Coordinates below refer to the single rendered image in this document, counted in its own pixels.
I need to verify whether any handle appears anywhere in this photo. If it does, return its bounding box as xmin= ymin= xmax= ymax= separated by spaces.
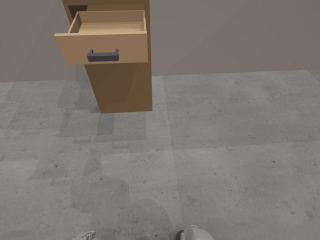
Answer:
xmin=87 ymin=48 xmax=119 ymax=62

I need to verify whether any left robot hand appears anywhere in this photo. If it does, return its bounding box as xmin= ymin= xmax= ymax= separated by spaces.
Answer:
xmin=72 ymin=230 xmax=96 ymax=240

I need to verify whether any cabinet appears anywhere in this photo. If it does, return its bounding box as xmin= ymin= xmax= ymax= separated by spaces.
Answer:
xmin=62 ymin=0 xmax=153 ymax=114

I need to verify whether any drawer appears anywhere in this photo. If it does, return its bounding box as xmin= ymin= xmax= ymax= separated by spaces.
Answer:
xmin=54 ymin=10 xmax=148 ymax=65

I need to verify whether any robot right shin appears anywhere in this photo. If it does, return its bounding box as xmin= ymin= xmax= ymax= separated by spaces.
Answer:
xmin=185 ymin=225 xmax=198 ymax=231

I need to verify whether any robot right thigh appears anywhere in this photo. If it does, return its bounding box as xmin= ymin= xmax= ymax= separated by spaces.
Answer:
xmin=180 ymin=227 xmax=214 ymax=240

